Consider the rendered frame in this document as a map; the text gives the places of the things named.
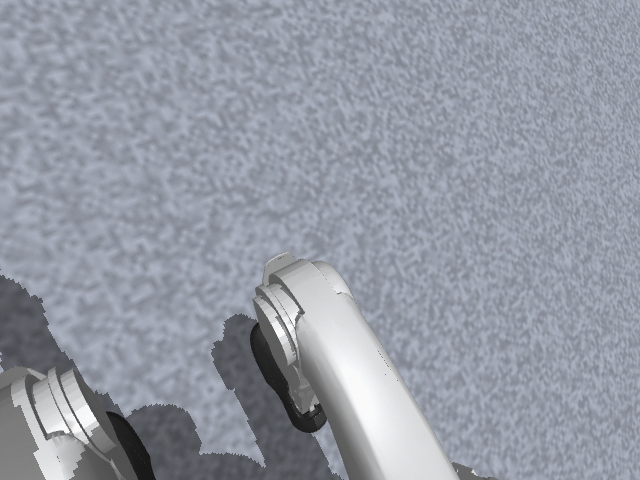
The left robot foot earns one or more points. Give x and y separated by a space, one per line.
133 447

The right robot hand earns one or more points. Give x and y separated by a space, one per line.
466 473

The right robot foot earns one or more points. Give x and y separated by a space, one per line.
308 422

